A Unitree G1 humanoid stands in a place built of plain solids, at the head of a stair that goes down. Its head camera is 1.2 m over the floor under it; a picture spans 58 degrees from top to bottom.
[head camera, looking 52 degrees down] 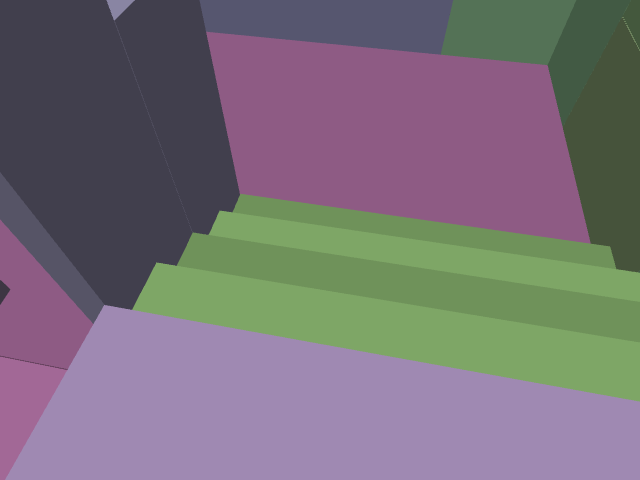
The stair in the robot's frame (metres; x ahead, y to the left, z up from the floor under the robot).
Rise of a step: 0.16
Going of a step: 0.28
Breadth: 2.05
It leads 11 degrees to the right of straight ahead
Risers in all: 5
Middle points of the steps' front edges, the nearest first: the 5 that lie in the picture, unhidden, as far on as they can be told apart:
0.49 -0.33 0.00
0.76 -0.38 -0.16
1.04 -0.43 -0.32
1.31 -0.48 -0.48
1.59 -0.54 -0.63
